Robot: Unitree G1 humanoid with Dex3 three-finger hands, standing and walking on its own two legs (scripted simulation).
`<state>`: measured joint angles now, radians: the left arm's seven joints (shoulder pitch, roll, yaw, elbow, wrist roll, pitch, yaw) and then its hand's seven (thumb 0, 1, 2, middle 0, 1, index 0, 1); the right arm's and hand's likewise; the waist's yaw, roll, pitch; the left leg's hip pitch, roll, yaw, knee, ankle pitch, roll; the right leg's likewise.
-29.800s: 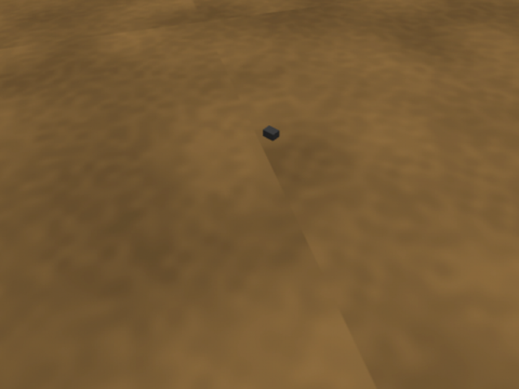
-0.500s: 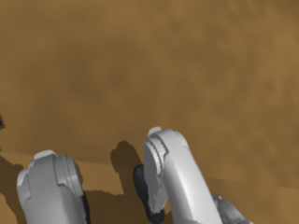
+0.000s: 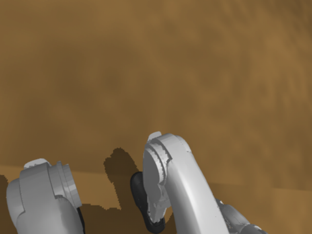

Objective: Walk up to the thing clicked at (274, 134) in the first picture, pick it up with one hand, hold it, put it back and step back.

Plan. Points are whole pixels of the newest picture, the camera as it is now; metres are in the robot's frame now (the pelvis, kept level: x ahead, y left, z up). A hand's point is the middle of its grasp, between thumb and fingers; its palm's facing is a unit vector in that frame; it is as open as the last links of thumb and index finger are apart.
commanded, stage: rest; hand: left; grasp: from above
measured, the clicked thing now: out of the picture +0.40 +0.38 -0.26
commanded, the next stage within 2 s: open in 0.30 s
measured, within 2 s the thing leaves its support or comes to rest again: rests again in 0.10 s
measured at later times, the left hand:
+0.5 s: hand out of the picture +0.39 +0.38 -0.24, palm faces -0.42 -0.22 -0.88, open 8.8 cm
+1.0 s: hand out of the picture +0.39 +0.38 -0.24, palm faces -0.40 -0.20 -0.89, open 11.4 cm
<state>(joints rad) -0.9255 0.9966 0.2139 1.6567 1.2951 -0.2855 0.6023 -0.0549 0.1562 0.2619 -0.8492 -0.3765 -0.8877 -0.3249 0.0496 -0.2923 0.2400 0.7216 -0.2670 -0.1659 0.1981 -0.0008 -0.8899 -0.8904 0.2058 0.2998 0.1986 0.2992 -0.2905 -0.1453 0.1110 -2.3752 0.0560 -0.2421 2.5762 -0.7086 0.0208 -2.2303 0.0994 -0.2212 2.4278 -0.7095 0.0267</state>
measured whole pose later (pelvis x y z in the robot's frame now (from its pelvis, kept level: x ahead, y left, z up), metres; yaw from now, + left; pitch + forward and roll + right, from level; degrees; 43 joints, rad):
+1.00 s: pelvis +0.00 +0.00 +0.00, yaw -1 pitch +25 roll -15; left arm -0.94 1.04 0.18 1.71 1.26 -0.25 0.63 0.00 -0.07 0.60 -0.46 -0.63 -0.47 -0.62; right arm 0.03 -0.32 0.29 0.68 -0.28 -0.22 0.24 0.00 -0.88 -0.89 0.21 0.30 0.20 0.30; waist -0.30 -0.16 0.14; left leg -2.37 0.06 -0.27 2.58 -0.70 0.02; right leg -2.21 0.11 -0.24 2.41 -0.69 0.03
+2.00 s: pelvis -0.01 -0.01 +0.06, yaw +5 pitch +31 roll -9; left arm -0.89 0.80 0.02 1.25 1.11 -0.16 0.19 0.00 -0.36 0.87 -0.22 -0.85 -0.22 -0.86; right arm 0.09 -0.29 0.10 0.66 -0.10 -0.05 0.17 0.00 -0.90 -0.90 0.20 0.30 0.20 0.30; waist -0.17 0.00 -0.06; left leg -2.24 0.05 -0.14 2.32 -0.65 0.02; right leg -2.13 0.07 -0.14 2.24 -0.68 0.01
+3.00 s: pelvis +0.00 +0.00 +0.23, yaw +12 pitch +28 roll -6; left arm -0.07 0.44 0.06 0.34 0.36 0.11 0.04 0.01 0.84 0.90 -0.22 -0.32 -0.22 -0.33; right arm 0.09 -0.27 -0.01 0.60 0.04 -0.07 -0.01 0.01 -0.90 -0.90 0.20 0.30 0.20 0.30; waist -0.05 0.02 -0.19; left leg -1.70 0.03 -0.08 1.81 -0.61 0.01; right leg -1.61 0.05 -0.08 1.76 -0.65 0.00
